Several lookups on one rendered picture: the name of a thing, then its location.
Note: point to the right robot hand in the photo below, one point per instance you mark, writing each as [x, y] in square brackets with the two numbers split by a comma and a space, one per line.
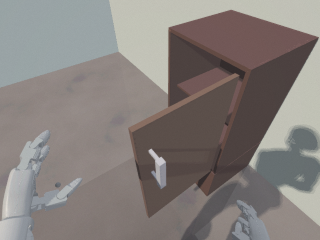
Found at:
[254, 227]

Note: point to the left robot forearm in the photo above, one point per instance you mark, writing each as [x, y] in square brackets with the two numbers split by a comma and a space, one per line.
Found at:
[17, 228]

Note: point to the cupboard door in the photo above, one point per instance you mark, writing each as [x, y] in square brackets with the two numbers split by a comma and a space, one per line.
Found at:
[186, 135]

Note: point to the left robot hand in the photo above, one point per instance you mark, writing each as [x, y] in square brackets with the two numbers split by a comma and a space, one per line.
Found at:
[19, 199]

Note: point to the handle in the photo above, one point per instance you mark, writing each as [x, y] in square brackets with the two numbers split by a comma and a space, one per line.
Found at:
[160, 167]

